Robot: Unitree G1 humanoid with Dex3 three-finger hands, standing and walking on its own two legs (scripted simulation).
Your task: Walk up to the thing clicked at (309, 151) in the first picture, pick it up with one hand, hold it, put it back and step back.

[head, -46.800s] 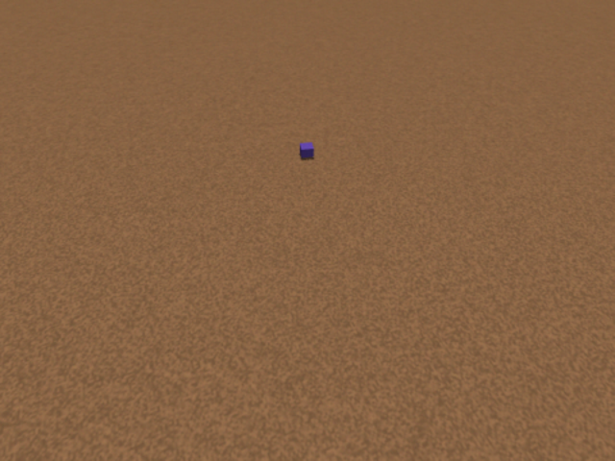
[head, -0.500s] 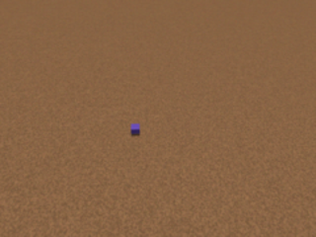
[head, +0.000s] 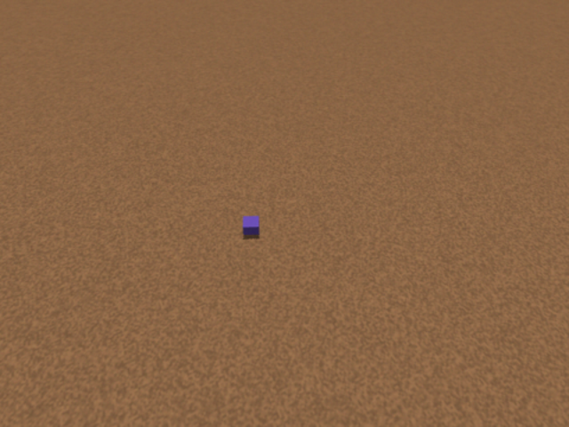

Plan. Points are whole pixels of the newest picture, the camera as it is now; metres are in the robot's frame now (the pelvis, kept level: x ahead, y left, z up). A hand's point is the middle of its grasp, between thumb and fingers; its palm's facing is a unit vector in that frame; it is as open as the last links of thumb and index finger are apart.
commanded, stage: step back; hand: left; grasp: from above
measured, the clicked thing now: (251, 225) +1.05 +0.21 -0.74
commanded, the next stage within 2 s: stand in 0.18 s
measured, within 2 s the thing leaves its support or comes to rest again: neither
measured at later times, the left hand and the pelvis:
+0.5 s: hand out of the picture +0.11 +0.24 -0.13, palm faces -0.01 -0.94 -0.34, open 7.4 cm; pelvis +0.02 -0.01 +0.02, yaw +0 degrees
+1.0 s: hand out of the picture +0.09 +0.24 -0.13, palm faces -0.02 -0.94 -0.35, open 7.4 cm; pelvis +0.01 -0.01 +0.02, yaw +0 degrees
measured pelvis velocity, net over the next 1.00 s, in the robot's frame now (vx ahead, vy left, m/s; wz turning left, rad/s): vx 0.01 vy -0.01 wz -0.01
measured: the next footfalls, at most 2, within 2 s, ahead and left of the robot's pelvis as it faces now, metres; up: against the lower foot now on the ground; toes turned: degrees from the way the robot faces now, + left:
none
